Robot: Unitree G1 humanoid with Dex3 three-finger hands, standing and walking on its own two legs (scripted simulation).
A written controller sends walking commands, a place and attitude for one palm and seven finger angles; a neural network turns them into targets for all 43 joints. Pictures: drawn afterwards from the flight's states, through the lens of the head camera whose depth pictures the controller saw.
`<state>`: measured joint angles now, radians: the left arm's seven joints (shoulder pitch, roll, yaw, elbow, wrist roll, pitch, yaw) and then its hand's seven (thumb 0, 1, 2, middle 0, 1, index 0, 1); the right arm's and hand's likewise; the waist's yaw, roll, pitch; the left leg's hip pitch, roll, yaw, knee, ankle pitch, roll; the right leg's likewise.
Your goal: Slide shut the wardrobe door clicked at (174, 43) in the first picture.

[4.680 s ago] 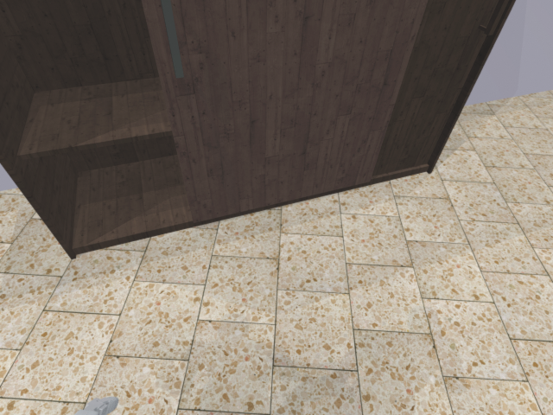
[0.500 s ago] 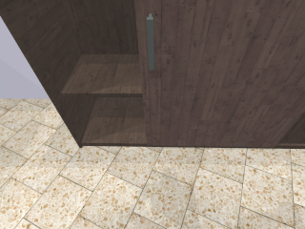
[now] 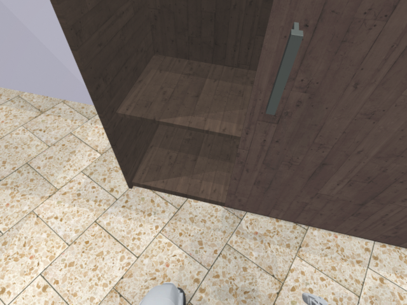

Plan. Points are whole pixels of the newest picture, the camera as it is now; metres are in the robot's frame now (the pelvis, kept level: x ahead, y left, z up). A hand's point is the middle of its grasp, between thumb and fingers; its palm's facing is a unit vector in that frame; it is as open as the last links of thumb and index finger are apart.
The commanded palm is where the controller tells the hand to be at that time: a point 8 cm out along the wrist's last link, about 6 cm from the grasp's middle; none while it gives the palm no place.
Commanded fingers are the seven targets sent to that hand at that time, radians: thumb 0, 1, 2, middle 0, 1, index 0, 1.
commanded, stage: take the last steps up to it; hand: right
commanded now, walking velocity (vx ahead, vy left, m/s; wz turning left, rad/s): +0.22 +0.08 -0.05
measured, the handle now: (282, 72) +0.61 -0.10 +0.13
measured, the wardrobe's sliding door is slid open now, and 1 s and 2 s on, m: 0.51 0.51 0.51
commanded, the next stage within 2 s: come to a stop and stand still in 0.20 s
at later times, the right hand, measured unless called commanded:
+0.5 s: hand out of the picture +0.10 -0.12 -0.16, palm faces +0.13 +0.98 -0.15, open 7.3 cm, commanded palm none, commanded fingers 0.00 -0.90 -0.90 0.20 0.30 0.20 0.30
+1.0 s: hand out of the picture +0.16 -0.15 -0.15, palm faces +0.04 +0.97 -0.23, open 7.4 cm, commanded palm none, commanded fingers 0.00 -0.90 -0.90 0.20 0.30 0.20 0.30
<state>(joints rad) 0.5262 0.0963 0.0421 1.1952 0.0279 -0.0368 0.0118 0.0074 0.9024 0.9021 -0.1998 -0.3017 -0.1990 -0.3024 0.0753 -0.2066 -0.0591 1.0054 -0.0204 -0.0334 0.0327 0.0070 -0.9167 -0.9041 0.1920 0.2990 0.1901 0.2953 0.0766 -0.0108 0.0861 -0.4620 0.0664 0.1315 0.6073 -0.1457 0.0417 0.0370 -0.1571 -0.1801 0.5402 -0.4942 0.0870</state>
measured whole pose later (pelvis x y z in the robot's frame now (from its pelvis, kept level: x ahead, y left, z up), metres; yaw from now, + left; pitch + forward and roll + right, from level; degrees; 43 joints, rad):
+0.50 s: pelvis +0.14 +0.04 +0.02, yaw -1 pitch -2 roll +1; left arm 0.13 0.12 0.01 1.04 0.01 -0.02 0.03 0.00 0.91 0.90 -0.19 -0.30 -0.19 -0.30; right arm 0.33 -0.13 -0.01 1.14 -0.01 -0.01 -0.04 0.00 -0.92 -0.90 0.20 0.30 0.19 0.30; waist -0.05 0.01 0.02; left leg -0.13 -0.03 0.18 0.45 -0.29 0.07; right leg -0.25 -0.05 -0.10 0.52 -0.23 -0.01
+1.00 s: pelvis +0.10 +0.04 +0.02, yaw +0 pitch -2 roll +0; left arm 0.28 0.16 0.02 1.12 0.02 0.04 0.02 0.01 0.91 0.90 -0.19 -0.30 -0.19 -0.30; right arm 0.19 -0.20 -0.03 1.05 -0.01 0.02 -0.04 0.01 -0.91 -0.90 0.20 0.30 0.19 0.30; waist 0.02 0.01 0.03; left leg -0.21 -0.01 0.17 0.51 -0.27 0.07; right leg -0.23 -0.04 -0.05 0.54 -0.27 0.01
